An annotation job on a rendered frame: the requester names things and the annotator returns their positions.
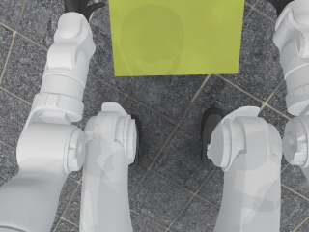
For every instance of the right robot hand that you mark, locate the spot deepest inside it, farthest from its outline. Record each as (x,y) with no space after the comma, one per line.
(279,5)

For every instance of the carton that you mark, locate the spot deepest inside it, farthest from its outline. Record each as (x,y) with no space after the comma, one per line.
(175,37)

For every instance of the robot right forearm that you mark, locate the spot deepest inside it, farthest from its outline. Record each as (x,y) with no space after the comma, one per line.
(292,39)

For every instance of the right robot shin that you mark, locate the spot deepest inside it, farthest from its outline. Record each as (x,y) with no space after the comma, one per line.
(247,111)

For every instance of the left robot upper arm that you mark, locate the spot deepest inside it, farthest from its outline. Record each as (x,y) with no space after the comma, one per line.
(47,154)

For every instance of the left robot foot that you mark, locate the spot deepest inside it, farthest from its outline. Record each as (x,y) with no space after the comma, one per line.
(134,165)

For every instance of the right robot upper arm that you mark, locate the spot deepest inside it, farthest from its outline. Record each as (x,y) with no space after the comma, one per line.
(295,143)

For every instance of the robot left forearm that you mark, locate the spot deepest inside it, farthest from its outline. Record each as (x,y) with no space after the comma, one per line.
(65,74)

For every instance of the left robot hand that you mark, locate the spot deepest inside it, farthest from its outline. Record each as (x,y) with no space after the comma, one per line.
(80,6)

